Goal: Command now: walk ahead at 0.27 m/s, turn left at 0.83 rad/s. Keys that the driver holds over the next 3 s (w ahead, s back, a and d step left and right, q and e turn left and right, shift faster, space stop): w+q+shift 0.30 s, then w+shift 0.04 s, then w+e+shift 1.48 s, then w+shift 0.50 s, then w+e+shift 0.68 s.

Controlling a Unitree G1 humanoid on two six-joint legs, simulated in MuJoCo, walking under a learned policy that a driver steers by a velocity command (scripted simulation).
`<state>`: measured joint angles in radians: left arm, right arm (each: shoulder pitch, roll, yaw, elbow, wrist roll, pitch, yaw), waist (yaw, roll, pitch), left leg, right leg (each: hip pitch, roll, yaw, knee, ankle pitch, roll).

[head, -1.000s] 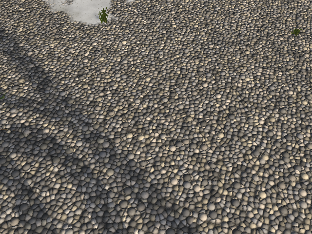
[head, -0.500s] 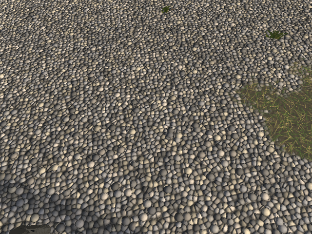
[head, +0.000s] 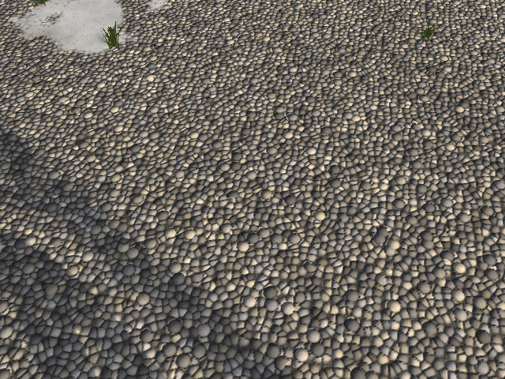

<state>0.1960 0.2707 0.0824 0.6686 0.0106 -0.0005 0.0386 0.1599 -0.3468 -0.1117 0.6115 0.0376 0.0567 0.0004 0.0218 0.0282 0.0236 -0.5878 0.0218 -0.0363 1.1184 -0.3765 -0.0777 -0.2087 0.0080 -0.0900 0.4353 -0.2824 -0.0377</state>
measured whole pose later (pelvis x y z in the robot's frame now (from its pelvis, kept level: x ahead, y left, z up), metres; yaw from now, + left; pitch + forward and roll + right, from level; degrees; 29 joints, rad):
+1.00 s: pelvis +0.60 +0.33 -0.01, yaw +0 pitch +0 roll -2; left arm 0.49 0.31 0.06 0.90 0.02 -0.04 -0.01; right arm 0.05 -0.22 0.06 0.59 -0.07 -0.07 0.01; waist 0.06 0.00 0.01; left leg -0.66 0.12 -0.15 1.15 -0.27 -0.05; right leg -0.15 0.23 0.05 0.45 -0.28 -0.20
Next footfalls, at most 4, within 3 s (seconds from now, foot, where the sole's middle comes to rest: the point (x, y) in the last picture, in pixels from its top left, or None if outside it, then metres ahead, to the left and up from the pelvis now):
0.34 left None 0.17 0.23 -0.78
0.80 right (162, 322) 0.60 0.31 -0.78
1.20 left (109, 205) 0.99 0.53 -0.78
1.64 right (219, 139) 1.29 0.20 -0.78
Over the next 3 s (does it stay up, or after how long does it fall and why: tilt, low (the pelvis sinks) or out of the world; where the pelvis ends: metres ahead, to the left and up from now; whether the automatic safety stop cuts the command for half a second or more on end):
stays up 1.93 -0.70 -0.02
